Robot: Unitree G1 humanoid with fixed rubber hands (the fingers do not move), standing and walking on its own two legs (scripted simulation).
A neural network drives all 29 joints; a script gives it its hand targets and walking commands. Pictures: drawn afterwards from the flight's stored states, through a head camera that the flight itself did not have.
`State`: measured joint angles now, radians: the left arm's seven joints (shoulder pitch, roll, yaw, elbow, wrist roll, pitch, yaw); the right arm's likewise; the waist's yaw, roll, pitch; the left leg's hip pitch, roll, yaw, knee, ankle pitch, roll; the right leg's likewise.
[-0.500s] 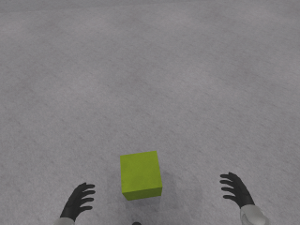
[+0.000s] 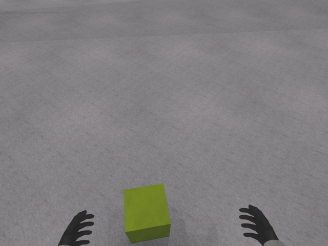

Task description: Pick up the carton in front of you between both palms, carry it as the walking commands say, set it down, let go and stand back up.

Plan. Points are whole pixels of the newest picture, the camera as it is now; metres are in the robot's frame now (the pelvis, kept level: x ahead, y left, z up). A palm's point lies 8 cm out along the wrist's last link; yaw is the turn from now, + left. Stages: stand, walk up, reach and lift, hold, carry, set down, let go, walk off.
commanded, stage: let go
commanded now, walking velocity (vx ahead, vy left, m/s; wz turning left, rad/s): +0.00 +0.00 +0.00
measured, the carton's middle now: (147, 213) +0.40 +0.10 -0.65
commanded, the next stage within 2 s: stand in 0.02 s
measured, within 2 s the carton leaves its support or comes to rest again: neither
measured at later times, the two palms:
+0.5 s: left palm out of the picture +0.08 +0.29 -0.13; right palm out of the picture +0.12 -0.23 -0.13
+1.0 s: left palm out of the picture -0.01 +0.27 -0.15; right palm out of the picture +0.09 -0.23 -0.14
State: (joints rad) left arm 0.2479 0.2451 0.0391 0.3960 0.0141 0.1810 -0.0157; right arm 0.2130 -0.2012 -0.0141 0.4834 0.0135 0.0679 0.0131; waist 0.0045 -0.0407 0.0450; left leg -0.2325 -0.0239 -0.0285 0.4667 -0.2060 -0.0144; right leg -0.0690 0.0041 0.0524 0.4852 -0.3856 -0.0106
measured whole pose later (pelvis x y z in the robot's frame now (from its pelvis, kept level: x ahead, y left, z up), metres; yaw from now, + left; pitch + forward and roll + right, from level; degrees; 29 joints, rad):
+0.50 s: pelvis +0.04 +0.02 -0.02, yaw +3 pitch +4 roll +1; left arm 0.38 0.28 0.01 0.70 0.01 -0.02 0.05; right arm 0.35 -0.23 0.00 0.78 -0.02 -0.03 -0.02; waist 0.01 -0.03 -0.09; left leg -0.39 -0.07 -0.07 0.68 -0.36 0.02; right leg -0.16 -0.03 0.00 0.60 -0.51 0.01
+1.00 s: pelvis +0.03 +0.02 -0.01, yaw +6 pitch +1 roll +0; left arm 0.43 0.25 -0.01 0.90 0.02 0.02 0.06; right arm 0.33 -0.22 0.01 0.91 -0.01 0.01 -0.04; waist 0.02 -0.03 -0.03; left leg -0.35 -0.07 -0.11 0.67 -0.34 0.01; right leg -0.09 -0.02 -0.05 0.55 -0.48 0.01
